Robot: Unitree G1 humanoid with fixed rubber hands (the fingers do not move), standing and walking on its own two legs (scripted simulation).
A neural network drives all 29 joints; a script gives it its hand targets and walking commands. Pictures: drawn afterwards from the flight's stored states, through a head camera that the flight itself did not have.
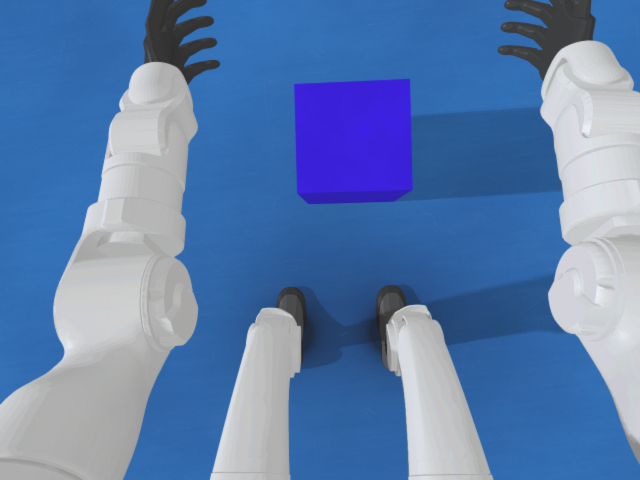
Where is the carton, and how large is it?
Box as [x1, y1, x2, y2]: [294, 79, 412, 203]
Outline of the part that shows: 409,79 294,84 297,193 308,203 393,201 412,189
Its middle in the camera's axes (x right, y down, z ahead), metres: +0.06 -0.19 +0.83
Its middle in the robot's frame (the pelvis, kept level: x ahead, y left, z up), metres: +0.54 -0.02 -0.53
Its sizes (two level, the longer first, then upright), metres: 0.210 0.200 0.250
